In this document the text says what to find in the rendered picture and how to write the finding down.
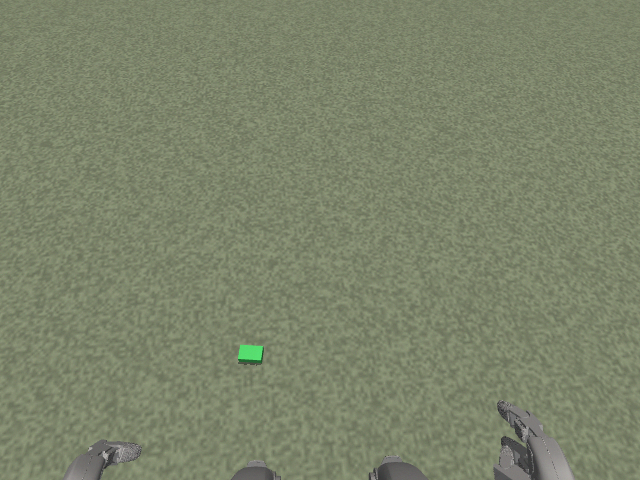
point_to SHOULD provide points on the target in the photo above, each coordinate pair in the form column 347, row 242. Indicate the left robot hand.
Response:
column 90, row 466

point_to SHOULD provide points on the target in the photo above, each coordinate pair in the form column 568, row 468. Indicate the right robot hand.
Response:
column 543, row 459

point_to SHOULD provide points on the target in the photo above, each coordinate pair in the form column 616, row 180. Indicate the small box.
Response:
column 251, row 353

